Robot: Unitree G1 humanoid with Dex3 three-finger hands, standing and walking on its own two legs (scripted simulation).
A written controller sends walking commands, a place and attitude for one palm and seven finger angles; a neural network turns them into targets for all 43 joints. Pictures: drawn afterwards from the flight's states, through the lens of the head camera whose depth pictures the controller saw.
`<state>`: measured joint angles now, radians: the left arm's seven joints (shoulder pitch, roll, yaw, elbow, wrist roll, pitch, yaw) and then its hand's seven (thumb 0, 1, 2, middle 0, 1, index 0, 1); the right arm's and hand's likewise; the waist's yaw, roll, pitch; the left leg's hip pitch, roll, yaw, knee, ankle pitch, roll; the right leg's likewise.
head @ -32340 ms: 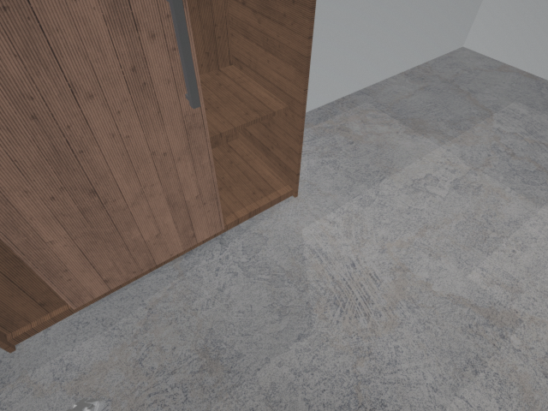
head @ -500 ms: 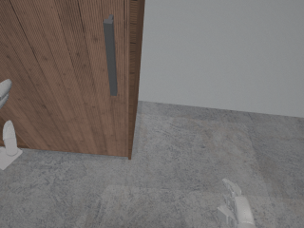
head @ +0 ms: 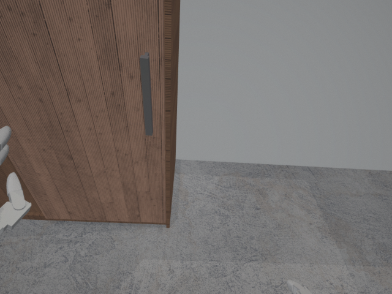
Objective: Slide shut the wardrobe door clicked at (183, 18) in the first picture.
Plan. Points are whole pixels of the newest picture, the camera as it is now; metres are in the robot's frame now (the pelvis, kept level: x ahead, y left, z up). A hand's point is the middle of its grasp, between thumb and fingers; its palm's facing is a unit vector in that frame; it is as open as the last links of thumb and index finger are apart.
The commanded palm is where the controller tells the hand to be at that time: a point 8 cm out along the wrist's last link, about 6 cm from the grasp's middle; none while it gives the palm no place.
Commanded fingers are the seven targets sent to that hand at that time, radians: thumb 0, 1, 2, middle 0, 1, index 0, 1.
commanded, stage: stop stepping back and stand still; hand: left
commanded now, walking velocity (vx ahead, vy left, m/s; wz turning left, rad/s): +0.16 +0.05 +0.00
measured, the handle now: (148, 96) +0.69 +0.16 +0.08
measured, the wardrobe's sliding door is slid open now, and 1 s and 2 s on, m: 0.00 0.00 0.00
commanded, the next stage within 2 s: let the arm hang, fingers relaxed in 1.00 s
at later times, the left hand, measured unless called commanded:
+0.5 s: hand out of the picture +0.17 +0.29 +0.18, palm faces +0.45 -0.76 -0.46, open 7.4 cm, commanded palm +0.12 +0.32 +0.17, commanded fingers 0.00 0.90 0.90 -0.20 -0.30 -0.20 -0.30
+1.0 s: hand (6, 207) +0.21 +0.30 +0.16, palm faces +0.40 -0.79 -0.46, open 7.4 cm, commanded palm +0.15 +0.34 +0.17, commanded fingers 0.00 0.90 0.90 -0.20 -0.30 -0.20 -0.30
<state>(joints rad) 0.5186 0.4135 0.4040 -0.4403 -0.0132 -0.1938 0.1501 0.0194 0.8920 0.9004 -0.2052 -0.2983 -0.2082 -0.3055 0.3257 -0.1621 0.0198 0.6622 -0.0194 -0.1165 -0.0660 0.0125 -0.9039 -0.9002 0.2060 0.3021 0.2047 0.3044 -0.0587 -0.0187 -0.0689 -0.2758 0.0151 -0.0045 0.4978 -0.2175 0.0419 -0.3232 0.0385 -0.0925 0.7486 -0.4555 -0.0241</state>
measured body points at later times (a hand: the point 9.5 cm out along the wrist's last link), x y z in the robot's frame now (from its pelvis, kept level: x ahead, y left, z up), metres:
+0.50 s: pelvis -0.02 +0.02 -0.01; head -0.03 +0.04 +0.44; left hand +0.14 +0.33 +0.20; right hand +0.14 -0.19 -0.09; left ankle +0.02 +0.14 -0.74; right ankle +0.03 -0.07 -0.74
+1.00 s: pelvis +0.01 +0.04 +0.00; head +0.02 +0.05 +0.45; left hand +0.18 +0.34 +0.18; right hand +0.19 -0.19 -0.08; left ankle +0.01 +0.13 -0.74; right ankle +0.03 -0.07 -0.74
